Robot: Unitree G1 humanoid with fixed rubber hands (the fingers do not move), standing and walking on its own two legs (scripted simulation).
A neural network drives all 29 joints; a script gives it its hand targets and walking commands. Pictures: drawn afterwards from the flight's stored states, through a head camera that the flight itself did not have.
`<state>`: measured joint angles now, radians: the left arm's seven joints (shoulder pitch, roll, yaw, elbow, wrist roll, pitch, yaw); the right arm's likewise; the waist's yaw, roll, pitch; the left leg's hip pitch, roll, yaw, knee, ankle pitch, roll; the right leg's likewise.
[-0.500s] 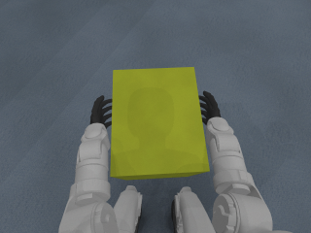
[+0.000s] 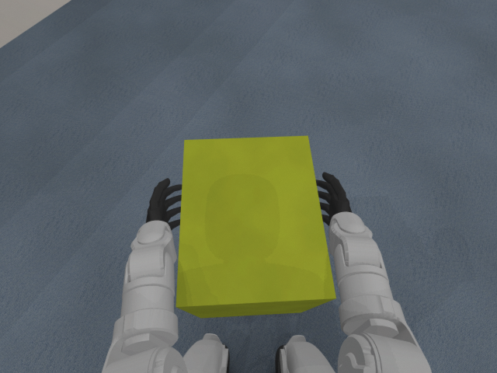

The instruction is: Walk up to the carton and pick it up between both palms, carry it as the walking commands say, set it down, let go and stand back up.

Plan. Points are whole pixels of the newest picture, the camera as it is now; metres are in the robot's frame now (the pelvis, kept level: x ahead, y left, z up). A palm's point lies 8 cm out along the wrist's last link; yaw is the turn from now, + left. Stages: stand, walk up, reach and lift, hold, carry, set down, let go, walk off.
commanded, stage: reach and lift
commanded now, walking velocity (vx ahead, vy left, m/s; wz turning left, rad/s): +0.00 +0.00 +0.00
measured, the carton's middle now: (249, 236) +0.35 +0.02 -0.10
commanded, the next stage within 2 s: none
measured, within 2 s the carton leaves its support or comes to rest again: neither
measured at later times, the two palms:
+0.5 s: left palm (145, 217) +0.32 +0.17 +0.05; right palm (352, 209) +0.34 -0.13 +0.04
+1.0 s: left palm (134, 212) +0.30 +0.17 +0.10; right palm (368, 207) +0.32 -0.14 +0.09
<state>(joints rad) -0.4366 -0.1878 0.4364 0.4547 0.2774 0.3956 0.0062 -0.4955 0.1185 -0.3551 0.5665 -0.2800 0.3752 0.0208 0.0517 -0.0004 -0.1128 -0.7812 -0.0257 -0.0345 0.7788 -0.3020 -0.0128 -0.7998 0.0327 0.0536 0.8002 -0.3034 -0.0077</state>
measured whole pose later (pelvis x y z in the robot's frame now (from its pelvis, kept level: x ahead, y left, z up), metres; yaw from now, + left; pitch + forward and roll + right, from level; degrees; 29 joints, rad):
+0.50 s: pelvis +0.01 +0.00 +0.03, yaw +0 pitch +3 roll +0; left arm -0.35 -0.18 0.35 0.39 0.27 0.53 0.00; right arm -0.38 0.14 -0.31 0.46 -0.28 0.51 0.02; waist 0.06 0.01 -0.03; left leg -0.34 -0.01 -0.05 0.52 -0.23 -0.01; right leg -0.36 0.03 0.05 0.53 -0.23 -0.01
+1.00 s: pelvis +0.01 +0.00 +0.04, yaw +1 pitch -7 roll +0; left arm -0.32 -0.17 0.28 0.26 0.26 0.74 0.01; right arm -0.34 0.14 -0.27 0.31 -0.26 0.72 0.02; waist 0.04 0.01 0.03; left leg -0.08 -0.01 -0.06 0.41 -0.21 -0.01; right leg -0.08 0.03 0.04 0.41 -0.20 -0.01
